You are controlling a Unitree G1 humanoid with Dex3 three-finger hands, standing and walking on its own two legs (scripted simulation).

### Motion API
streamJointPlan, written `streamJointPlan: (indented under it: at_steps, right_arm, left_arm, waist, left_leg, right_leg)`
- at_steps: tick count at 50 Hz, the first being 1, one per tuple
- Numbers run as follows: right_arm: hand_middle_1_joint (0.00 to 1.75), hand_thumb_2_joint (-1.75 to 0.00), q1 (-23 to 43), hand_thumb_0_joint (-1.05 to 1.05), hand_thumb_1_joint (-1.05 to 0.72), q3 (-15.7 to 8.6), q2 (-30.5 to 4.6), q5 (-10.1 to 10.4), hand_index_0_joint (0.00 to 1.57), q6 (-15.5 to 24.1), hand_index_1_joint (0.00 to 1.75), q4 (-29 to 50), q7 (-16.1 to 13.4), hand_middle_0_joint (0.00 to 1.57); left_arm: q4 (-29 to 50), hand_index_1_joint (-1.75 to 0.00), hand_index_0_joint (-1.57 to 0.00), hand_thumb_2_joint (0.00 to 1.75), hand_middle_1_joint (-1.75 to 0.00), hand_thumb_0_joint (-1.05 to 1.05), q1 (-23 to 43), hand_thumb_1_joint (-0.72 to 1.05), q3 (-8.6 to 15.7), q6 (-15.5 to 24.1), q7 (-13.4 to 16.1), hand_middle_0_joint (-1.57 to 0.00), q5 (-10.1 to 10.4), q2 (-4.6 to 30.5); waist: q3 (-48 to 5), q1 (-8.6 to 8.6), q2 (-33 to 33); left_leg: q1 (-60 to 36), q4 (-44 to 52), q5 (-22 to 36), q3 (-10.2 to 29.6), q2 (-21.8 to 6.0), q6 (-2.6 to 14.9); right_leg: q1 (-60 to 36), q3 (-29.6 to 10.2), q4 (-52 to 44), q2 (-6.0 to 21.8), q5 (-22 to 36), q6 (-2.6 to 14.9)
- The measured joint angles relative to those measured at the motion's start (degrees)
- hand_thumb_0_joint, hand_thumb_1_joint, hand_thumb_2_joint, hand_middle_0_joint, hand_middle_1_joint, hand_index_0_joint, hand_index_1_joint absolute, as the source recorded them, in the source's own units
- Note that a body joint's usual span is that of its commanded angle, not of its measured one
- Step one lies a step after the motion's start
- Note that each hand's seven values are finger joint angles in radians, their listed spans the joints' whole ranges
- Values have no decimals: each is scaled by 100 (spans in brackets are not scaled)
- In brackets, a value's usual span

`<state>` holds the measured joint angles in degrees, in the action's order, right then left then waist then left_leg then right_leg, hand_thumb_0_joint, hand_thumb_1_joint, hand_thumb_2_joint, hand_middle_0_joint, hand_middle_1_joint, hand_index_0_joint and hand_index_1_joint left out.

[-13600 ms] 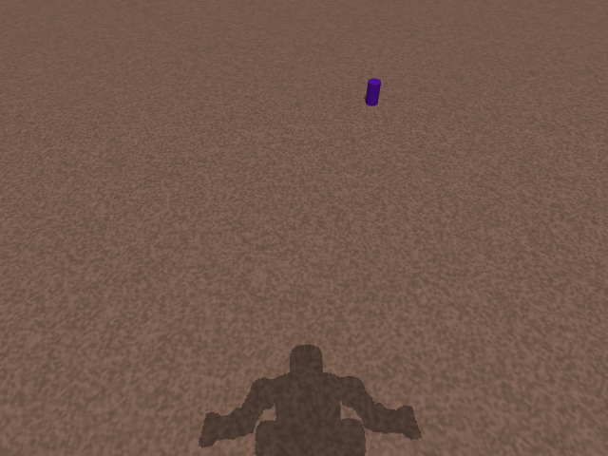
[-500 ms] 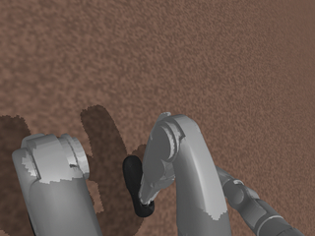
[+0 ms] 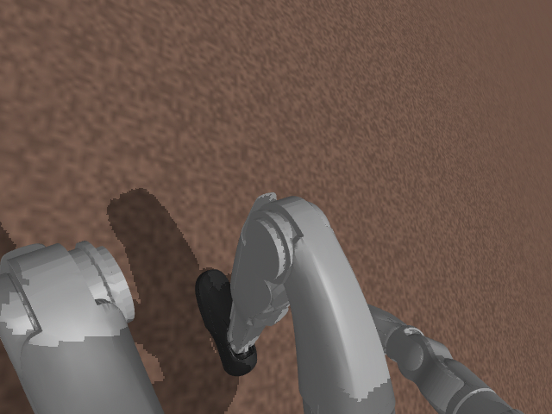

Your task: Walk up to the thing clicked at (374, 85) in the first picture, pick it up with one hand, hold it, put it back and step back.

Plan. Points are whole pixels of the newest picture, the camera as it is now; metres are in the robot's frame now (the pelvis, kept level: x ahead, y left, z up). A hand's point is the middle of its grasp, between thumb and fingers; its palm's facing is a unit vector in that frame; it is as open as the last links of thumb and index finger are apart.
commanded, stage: close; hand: left
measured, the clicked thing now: out of the picture +0.44 +0.30 -0.21
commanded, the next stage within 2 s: settle in 0.58 s
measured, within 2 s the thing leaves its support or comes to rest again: leaves its support in 1.10 s
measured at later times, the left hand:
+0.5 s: hand out of the picture +0.43 +0.29 -0.18, palm faces +0.42 -0.91 +0.00, open 10.7 cm
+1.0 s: hand out of the picture +0.43 +0.29 -0.18, palm faces +0.39 -0.92 +0.01, open 10.5 cm
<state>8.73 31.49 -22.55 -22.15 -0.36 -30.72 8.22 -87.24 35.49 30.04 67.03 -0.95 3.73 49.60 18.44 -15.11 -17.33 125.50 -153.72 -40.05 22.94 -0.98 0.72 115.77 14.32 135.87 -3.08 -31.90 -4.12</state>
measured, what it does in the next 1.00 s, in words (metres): stands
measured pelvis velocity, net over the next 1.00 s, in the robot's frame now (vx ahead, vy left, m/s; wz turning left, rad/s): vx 0.01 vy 0.00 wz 0.00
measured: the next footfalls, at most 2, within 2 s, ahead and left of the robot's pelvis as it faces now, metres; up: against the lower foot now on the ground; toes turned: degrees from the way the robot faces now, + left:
none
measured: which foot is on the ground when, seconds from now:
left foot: down 0.00-1.00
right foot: down 0.00-1.00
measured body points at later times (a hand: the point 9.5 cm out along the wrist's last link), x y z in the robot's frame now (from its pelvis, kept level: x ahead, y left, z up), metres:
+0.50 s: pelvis +0.00 +0.00 +0.00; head +0.22 +0.21 +0.33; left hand +0.40 +0.34 -0.18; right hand +0.18 -0.24 -0.02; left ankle +0.09 +0.12 -0.25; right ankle +0.16 -0.13 -0.25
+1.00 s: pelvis +0.01 +0.00 +0.01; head +0.23 +0.21 +0.33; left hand +0.41 +0.34 -0.18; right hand +0.18 -0.24 -0.02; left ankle +0.09 +0.12 -0.25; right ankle +0.16 -0.13 -0.25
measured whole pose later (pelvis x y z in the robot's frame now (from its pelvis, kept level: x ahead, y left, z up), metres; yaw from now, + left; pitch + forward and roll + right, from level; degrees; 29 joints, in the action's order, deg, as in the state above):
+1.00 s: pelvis +0.01 +0.00 +0.01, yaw +0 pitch +11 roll -20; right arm 10.2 30.2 -21.1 -22.0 -1.7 -32.3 9.1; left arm -82.5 38.4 26.4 63.6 2.2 3.1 49.6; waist 18.5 -14.2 -17.4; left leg 126.3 -152.8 -41.0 23.1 -0.6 0.0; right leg 116.6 14.6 135.2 -2.5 -33.1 -4.4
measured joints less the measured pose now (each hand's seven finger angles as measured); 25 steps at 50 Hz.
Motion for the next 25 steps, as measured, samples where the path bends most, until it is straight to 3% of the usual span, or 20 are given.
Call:
streamJointPlan:
  at_steps: [4,13,19,25]
  right_arm:
    - [30,-89,57,0,-90,18,18,-20,20,-14,30,-7,9,20]
    - [30,-89,178,0,-88,39,63,-49,20,-47,30,-32,-1,20]
    - [30,-89,234,0,-88,39,94,-44,20,-71,30,-54,-4,20]
    - [30,-89,257,0,-88,33,128,-44,20,-88,30,-37,1,20]
  left_arm:
    - [7,-16,-11,22,-16,-1,18,-37,26,48,110,-11,-6,23]
    - [-18,-32,-29,41,-31,-1,115,0,-49,130,216,-30,-31,102]
    - [-89,-42,-40,52,-41,-1,192,7,-155,109,272,-42,-60,74]
    - [-166,-56,-53,55,-55,-2,291,3,-176,26,378,-54,-101,114]
  waist:
    - [45,-10,-23]
    - [48,5,-39]
    - [11,22,-15]
    - [-13,5,-28]
  left_leg:
    - [4,-6,-30,18,-2,-7]
    - [26,-13,-90,45,-7,-39]
    - [29,18,-84,25,-7,-39]
    - [37,60,-56,9,-19,-33]
  right_leg:
    - [9,7,-4,-6,-13,-40]
    - [56,18,1,-9,-43,-68]
    - [61,6,-14,1,-48,-80]
    - [69,3,-50,0,-25,-61]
